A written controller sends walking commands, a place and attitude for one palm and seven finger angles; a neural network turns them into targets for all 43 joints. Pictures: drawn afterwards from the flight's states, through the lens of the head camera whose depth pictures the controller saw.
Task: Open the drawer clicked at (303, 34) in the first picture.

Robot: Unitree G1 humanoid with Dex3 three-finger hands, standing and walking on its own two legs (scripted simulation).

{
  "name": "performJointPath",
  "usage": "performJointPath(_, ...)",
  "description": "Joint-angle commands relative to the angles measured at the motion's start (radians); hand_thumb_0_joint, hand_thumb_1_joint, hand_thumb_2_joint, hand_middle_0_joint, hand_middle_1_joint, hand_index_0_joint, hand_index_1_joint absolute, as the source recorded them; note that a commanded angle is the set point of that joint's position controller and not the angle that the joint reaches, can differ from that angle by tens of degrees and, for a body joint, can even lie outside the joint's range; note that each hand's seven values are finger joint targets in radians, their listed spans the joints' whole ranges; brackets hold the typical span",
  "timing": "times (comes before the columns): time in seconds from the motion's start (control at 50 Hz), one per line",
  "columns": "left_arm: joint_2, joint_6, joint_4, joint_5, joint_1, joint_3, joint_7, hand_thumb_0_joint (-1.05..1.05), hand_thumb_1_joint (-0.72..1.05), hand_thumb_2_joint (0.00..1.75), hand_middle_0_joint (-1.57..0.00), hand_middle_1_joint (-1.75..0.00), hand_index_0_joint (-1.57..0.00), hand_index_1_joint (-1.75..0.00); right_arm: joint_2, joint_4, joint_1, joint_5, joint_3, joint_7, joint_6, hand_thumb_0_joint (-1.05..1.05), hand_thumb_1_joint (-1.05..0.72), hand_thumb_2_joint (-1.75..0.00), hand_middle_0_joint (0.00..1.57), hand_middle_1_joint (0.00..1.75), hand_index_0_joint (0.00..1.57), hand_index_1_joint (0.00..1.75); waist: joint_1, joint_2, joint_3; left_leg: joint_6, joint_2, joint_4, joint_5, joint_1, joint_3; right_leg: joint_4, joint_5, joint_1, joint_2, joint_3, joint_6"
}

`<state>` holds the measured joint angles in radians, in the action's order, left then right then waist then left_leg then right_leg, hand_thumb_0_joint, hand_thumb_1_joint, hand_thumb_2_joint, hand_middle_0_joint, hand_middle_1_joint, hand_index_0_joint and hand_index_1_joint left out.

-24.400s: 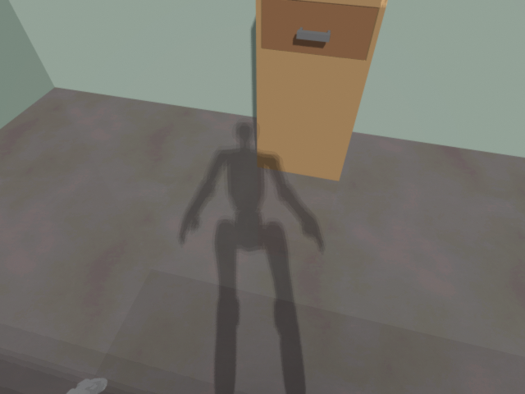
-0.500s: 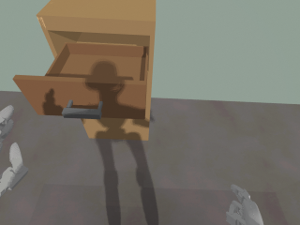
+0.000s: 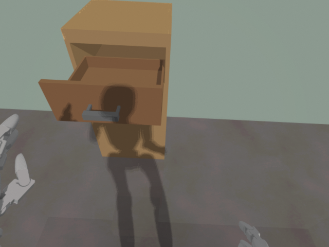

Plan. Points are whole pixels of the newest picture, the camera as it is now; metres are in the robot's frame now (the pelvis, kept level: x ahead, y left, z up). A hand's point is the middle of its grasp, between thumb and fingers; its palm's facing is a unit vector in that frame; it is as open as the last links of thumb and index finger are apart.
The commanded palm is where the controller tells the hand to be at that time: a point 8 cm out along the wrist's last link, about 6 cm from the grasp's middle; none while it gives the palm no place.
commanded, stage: stop stepping back and stand still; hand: left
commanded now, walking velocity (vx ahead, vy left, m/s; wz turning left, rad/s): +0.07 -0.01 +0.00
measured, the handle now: (102, 111) +0.55 +0.24 +0.00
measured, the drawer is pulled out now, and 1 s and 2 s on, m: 0.30 0.30 0.30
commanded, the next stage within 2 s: let the arm hang, fingers relaxed in 0.10 s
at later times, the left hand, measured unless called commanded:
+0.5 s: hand out of the picture +0.07 +0.15 -0.17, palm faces +0.08 -0.98 -0.18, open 7.0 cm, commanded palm none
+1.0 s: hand out of the picture -0.01 +0.16 -0.16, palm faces +0.04 -0.98 -0.20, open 7.4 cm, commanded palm none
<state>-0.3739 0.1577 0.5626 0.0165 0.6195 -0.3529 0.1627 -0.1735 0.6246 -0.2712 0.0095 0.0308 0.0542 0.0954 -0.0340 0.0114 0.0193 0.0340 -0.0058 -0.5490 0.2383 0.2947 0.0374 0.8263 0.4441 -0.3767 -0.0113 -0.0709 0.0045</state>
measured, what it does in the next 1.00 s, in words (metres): stands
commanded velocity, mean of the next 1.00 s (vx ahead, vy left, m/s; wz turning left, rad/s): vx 0.00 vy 0.00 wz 0.00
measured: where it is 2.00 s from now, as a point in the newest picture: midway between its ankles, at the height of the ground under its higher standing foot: outside the picture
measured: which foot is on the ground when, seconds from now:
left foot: down 0.00-1.00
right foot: down 0.00-1.00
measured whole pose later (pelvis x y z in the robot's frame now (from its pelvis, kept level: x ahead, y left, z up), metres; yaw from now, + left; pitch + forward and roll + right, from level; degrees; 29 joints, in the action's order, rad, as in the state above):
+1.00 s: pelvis +0.00 -0.01 +0.01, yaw +1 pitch -2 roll +0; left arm -0.14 -0.01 -1.14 -0.01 0.27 -0.01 0.03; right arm -0.12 1.12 -0.29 -0.01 0.01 0.04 -0.02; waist 0.00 -0.03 -0.06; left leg 0.00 0.00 -0.40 0.19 0.17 0.01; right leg 0.38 0.19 -0.16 -0.05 -0.04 0.05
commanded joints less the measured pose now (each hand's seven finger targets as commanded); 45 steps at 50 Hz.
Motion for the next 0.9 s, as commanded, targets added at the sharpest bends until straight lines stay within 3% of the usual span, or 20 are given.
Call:
performJointPath(0.0,-0.161,0.083,0.223,0.006,-0.027,-0.116,0.01,0.0,0.9,0.9,-0.2,-0.3,-0.2,-0.3,-0.147,-0.166,0.167,-0.003,-0.05,0.007,0.053,0.0,-0.9,-0.9,0.2,0.3,0.2,0.3,0.028,-0.141,-0.03,0.061,-0.147,0.207,0.312,0.209,-0.147,-0.37,-0.065,0.274,0.016,-0.025,0.01)
performJointPath(0.02,-0.17,0.086,0.185,0.004,-0.026,-0.126,0.004,0.0,0.9,0.9,-0.2,-0.3,-0.2,-0.3,-0.146,-0.161,0.159,-0.005,-0.058,0.008,0.043,0.0,-0.9,-0.9,0.2,0.3,0.2,0.3,0.024,0.001,-0.033,0.03,-0.081,0.043,0.245,0.236,-0.085,-0.488,-0.067,0.293,0.079,0.102,0.046)
performJointPath(0.04,-0.188,0.089,0.181,0.012,-0.042,-0.137,0.0,0.0,0.9,0.9,-0.2,-0.3,-0.2,-0.3,-0.144,-0.166,0.156,-0.002,-0.067,0.007,0.034,0.0,-0.9,-0.9,0.2,0.3,0.2,0.3,0.014,0.147,-0.016,-0.001,-0.014,-0.159,0.181,0.264,-0.032,-0.591,0.002,0.269,0.228,0.338,0.116)
performJointPath(0.06,-0.198,0.09,0.199,0.024,-0.081,-0.148,0.003,0.0,0.9,0.9,-0.2,-0.3,-0.2,-0.3,-0.143,-0.165,0.148,0.005,-0.075,0.005,0.038,0.0,-0.9,-0.9,0.2,0.3,0.2,0.3,0.016,0.199,0.005,-0.016,0.004,-0.321,0.177,0.246,-0.022,-0.66,0.1,0.192,0.353,0.479,0.17)
performJointPath(0.08,-0.173,0.091,0.211,0.022,-0.089,-0.133,0.003,0.0,0.9,0.9,-0.2,-0.3,-0.2,-0.3,-0.149,-0.154,0.142,0.011,-0.087,0.001,0.036,0.0,-0.9,-0.9,0.2,0.3,0.2,0.3,0.011,0.141,0.004,-0.022,-0.005,-0.415,0.176,0.209,-0.05,-0.673,0.109,0.124,0.352,0.492,0.19)
performJointPath(0.16,-0.159,0.096,0.221,0.023,0.008,-0.133,0.009,0.0,0.9,0.9,-0.2,-0.3,-0.2,-0.3,-0.123,-0.159,0.155,0.0,-0.062,0.003,0.024,0.0,-0.9,-0.9,0.2,0.3,0.2,0.3,0.009,0.081,0.01,-0.011,-0.039,-0.101,0.093,0.054,-0.02,-0.547,-0.173,0.111,0.266,0.22,0.142)
performJointPath(0.18,0.059,-0.071,-0.62,-0.089,-0.177,0.248,-0.105,0.0,0.9,0.9,-0.2,-0.3,-0.2,-0.3,-0.167,0.146,0.069,-0.032,-0.107,-0.084,0.078,0.0,-0.9,-0.9,0.2,0.3,0.2,0.3,-0.072,-0.013,0.023,-0.015,-0.094,-0.056,0.011,-0.02,-0.056,-0.286,-0.314,-0.02,0.263,0.042,0.103)
performJointPath(0.2,0.101,-0.148,-0.627,-0.068,-0.128,0.232,-0.135,0.0,0.9,0.9,-0.2,-0.3,-0.2,-0.3,-0.149,0.102,-0.021,-0.025,-0.09,-0.09,0.003,0.0,-0.9,-0.9,0.2,0.3,0.2,0.3,-0.033,-0.137,0.016,0.013,-0.12,0.029,-0.171,-0.071,-0.181,-0.148,-0.201,-0.096,0.127,0.03,0.04)
performJointPath(0.22,0.123,-0.166,-0.656,-0.058,-0.133,0.243,-0.141,0.0,0.9,0.9,-0.2,-0.3,-0.2,-0.3,-0.166,0.069,-0.006,-0.03,-0.085,-0.077,-0.028,0.0,-0.9,-0.9,0.2,0.3,0.2,0.3,-0.008,-0.192,0.012,0.106,-0.236,0.108,-0.249,-0.008,-0.339,-0.023,-0.045,-0.121,0.045,0.001,-0.002)
performJointPath(0.24,0.109,-0.171,-0.683,-0.059,-0.189,0.256,-0.143,0.0,0.9,0.9,-0.2,-0.3,-0.2,-0.3,-0.195,0.044,0.029,-0.043,-0.089,-0.066,-0.044,0.0,-0.9,-0.9,0.2,0.3,0.2,0.3,-0.003,-0.084,0.0,0.166,-0.28,0.133,-0.212,0.079,-0.401,0.041,0.09,-0.078,0.027,0.048,-0.004)
performJointPath(0.26,0.115,-0.165,-0.719,-0.056,-0.218,0.263,-0.147,0.0,0.9,0.9,-0.2,-0.3,-0.2,-0.3,-0.204,0.023,0.044,-0.057,-0.082,-0.053,-0.041,0.0,-0.9,-0.9,0.2,0.3,0.2,0.3,0.021,0.023,0.012,0.166,-0.253,0.08,-0.381,0.067,-0.379,0.006,0.05,-0.044,0.022,0.072,-0.01)
performJointPath(0.3,0.081,-0.16,-0.874,-0.055,-0.247,0.262,-0.146,0.0,0.9,0.9,-0.2,-0.3,-0.2,-0.3,-0.185,0.047,0.061,-0.051,-0.068,-0.042,-0.043,0.0,-0.9,-0.9,0.2,0.3,0.2,0.3,0.044,0.006,0.128,0.103,-0.174,0.003,-0.639,0.001,-0.254,-0.153,-0.269,0.142,0.044,0.071,-0.008)
performJointPath(0.34,0.014,-0.161,-1.048,-0.053,-0.257,0.261,-0.143,0.0,0.9,0.9,-0.2,-0.3,-0.2,-0.3,-0.142,0.087,0.091,-0.029,-0.064,-0.034,-0.071,0.0,-0.9,-0.9,0.2,0.3,0.2,0.3,0.062,0.17,0.07,-0.005,-0.022,-0.09,-0.177,0.092,-0.074,-0.348,-0.555,0.256,0.175,0.246,0.041)
performJointPath(0.36,-0.013,-0.156,-1.128,-0.049,-0.273,0.263,-0.143,0.0,0.9,0.9,-0.2,-0.3,-0.2,-0.3,-0.125,0.107,0.094,-0.027,-0.064,-0.032,-0.087,0.0,-0.9,-0.9,0.2,0.3,0.2,0.3,0.057,0.217,0.012,-0.031,0.021,-0.137,0.095,0.115,-0.05,-0.424,-0.641,0.231,0.254,0.329,0.09)
performJointPath(0.38,-0.026,-0.155,-1.193,-0.05,-0.296,0.27,-0.142,0.0,0.9,0.9,-0.2,-0.3,-0.2,-0.3,-0.121,0.131,0.083,-0.028,-0.069,-0.031,-0.1,0.0,-0.9,-0.9,0.2,0.3,0.2,0.3,0.046,0.174,-0.034,-0.033,0.016,-0.175,0.22,0.108,-0.054,-0.447,-0.68,0.201,0.272,0.336,0.12)
performJointPath(0.42,-0.003,-0.151,-1.288,-0.044,-0.342,0.285,-0.141,0.0,0.9,0.9,-0.2,-0.3,-0.2,-0.3,-0.099,0.19,0.037,-0.024,-0.066,-0.029,-0.107,0.0,-0.9,-0.9,0.2,0.3,0.2,0.3,0.019,0.021,-0.024,-0.033,-0.005,-0.151,0.172,0.034,-0.06,-0.443,-0.636,0.186,0.243,0.311,0.163)
performJointPath(0.48,0.073,-0.149,-1.375,-0.035,-0.364,0.281,-0.134,0.0,0.9,0.9,-0.2,-0.3,-0.2,-0.3,-0.07,0.257,-0.021,-0.029,-0.059,-0.025,-0.101,0.0,-0.9,-0.9,0.2,0.3,0.2,0.3,0.009,-0.057,0.016,-0.013,-0.056,0.071,-0.164,-0.131,-0.104,-0.426,-0.428,0.155,0.13,0.185,0.088)
performJointPath(0.52,0.086,-0.161,-1.435,-0.03,-0.357,0.291,-0.134,0.0,0.9,0.9,-0.2,-0.3,-0.2,-0.3,-0.078,0.297,-0.005,-0.031,-0.056,-0.021,-0.097,0.0,-0.9,-0.9,0.2,0.3,0.2,0.3,0.027,-0.178,-0.003,0.007,-0.086,0.13,-0.154,-0.084,-0.147,-0.446,-0.31,0.193,0.089,0.154,0.058)
performJointPath(0.68,0.095,-0.152,-1.611,-0.026,-0.312,0.318,-0.133,0.0,0.9,0.9,-0.2,-0.3,-0.2,-0.3,-0.07,0.406,-0.05,-0.018,-0.051,-0.01,-0.097,0.0,-0.9,-0.9,0.2,0.3,0.2,0.3,0.034,-0.023,-0.04,0.0,-0.09,0.184,-0.145,-0.131,-0.111,-0.519,-0.34,0.225,0.096,0.142,0.059)
performJointPath(0.88,0.113,-0.154,-1.673,-0.026,-0.287,0.326,-0.127,0.0,0.9,0.9,-0.2,-0.3,-0.2,-0.3,-0.048,0.468,-0.088,-0.02,-0.047,-0.012,-0.102,0.0,-0.9,-0.9,0.2,0.3,0.2,0.3,0.033,-0.001,-0.12,-0.002,-0.078,0.221,-0.047,-0.111,-0.105,-0.558,-0.18,0.162,0.089,0.155,0.054)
